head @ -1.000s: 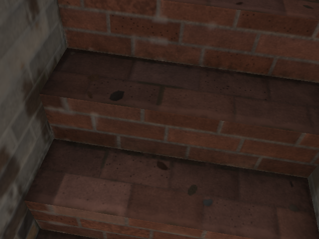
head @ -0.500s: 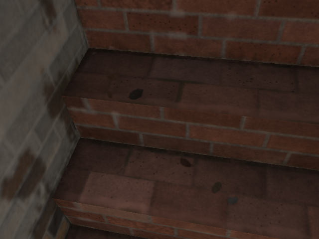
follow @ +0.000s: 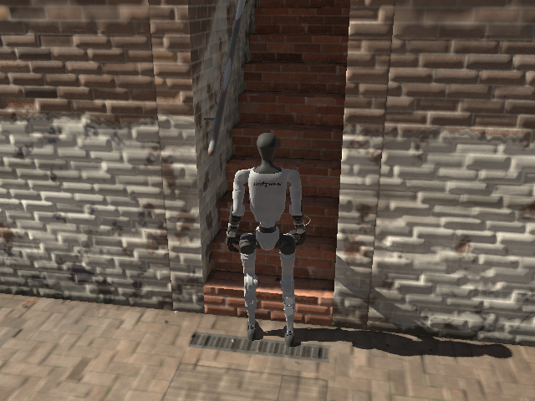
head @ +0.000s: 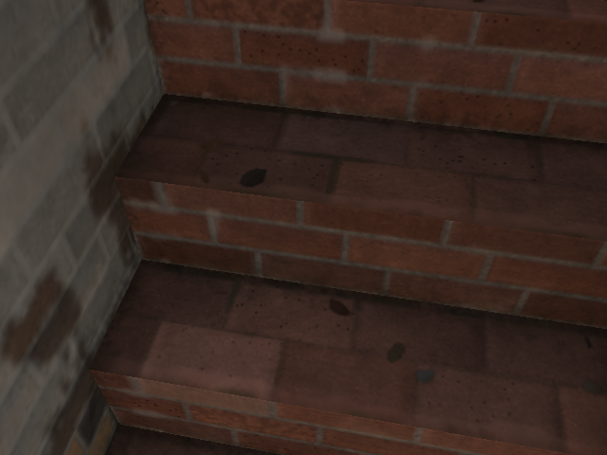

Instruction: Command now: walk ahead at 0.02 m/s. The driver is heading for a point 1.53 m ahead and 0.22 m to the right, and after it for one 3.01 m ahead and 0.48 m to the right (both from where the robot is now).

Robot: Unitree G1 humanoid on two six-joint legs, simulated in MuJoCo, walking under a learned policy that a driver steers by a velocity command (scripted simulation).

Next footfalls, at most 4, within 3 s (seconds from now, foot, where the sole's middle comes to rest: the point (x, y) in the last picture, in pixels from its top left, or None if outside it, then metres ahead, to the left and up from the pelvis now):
none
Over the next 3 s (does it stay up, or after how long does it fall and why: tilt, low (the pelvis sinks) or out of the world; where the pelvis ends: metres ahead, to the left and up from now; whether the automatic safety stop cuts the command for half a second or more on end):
stays up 0.01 -0.01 0.00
